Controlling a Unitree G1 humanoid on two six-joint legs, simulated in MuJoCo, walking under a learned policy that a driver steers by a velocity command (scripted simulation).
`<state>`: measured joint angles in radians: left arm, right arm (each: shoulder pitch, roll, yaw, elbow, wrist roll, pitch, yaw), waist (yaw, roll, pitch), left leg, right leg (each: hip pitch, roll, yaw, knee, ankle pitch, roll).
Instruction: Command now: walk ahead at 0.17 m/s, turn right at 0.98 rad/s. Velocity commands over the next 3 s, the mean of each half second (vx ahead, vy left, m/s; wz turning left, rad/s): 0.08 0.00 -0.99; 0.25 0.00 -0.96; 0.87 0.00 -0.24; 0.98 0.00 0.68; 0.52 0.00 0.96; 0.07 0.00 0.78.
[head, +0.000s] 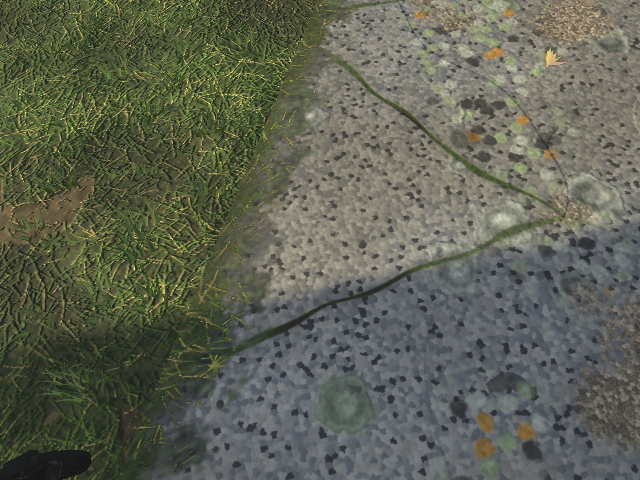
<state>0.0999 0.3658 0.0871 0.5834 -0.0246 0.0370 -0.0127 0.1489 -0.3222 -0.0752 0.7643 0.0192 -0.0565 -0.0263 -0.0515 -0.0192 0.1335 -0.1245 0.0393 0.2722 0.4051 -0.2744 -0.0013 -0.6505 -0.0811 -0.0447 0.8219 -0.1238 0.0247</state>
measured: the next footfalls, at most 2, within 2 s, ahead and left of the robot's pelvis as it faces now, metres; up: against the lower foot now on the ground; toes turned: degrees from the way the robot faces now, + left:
right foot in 0.10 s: +0.22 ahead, -0.09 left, +0.00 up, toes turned -8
left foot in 0.48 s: +0.31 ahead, +0.11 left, +0.00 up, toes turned -37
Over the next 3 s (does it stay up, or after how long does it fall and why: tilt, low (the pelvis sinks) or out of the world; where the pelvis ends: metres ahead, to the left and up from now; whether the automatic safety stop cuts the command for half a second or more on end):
stays up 0.90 -1.03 -0.01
